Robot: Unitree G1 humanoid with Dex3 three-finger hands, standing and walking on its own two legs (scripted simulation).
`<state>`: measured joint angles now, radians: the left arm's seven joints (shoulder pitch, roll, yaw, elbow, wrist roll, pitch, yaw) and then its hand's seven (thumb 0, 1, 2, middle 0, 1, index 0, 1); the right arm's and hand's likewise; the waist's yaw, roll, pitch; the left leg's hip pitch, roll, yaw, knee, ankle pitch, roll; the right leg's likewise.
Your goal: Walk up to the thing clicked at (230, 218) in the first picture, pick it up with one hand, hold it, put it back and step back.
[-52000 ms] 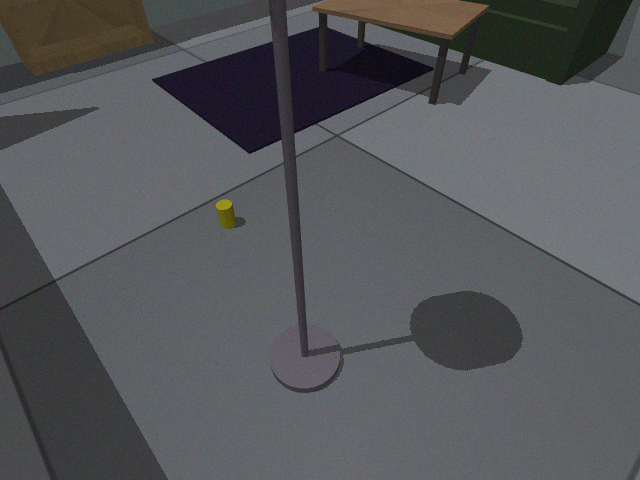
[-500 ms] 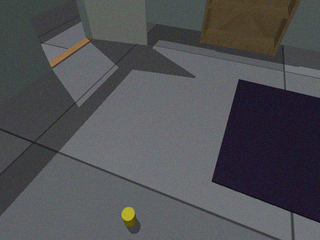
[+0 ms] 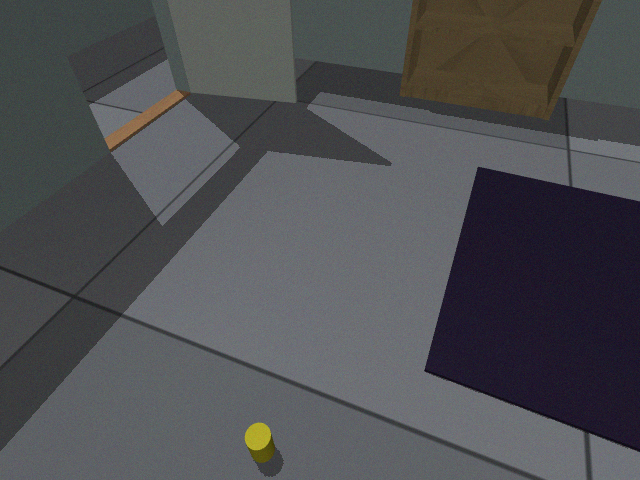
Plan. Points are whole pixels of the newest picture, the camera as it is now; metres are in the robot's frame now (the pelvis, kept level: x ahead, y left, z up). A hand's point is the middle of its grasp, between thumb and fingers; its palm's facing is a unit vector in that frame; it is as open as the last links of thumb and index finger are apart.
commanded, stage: stand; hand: left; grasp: from above
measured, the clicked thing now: (260, 443) +0.42 +0.19 -0.72
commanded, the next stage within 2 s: step back in 1.50 s
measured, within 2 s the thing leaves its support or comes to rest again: neither
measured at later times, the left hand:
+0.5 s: hand out of the picture +0.07 +0.24 -0.16, palm faces +0.02 -0.94 -0.33, open 7.4 cm
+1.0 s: hand out of the picture +0.08 +0.24 -0.16, palm faces +0.01 -0.94 -0.34, open 7.4 cm
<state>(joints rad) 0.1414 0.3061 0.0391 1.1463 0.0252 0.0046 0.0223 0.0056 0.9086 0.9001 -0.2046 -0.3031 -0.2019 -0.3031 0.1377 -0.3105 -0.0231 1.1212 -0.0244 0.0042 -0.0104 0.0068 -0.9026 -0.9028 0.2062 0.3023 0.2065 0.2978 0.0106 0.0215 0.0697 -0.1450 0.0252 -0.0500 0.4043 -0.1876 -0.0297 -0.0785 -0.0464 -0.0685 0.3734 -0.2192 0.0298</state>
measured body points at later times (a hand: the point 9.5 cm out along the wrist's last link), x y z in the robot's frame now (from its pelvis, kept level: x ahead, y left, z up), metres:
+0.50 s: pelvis +0.01 -0.01 +0.00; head +0.02 -0.01 +0.45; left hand +0.07 +0.29 -0.14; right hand +0.07 -0.29 -0.14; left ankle +0.03 +0.14 -0.74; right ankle -0.01 -0.14 -0.74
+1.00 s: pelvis +0.01 -0.01 +0.00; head +0.03 -0.02 +0.45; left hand +0.08 +0.29 -0.13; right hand +0.09 -0.30 -0.14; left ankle +0.03 +0.14 -0.74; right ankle -0.01 -0.14 -0.74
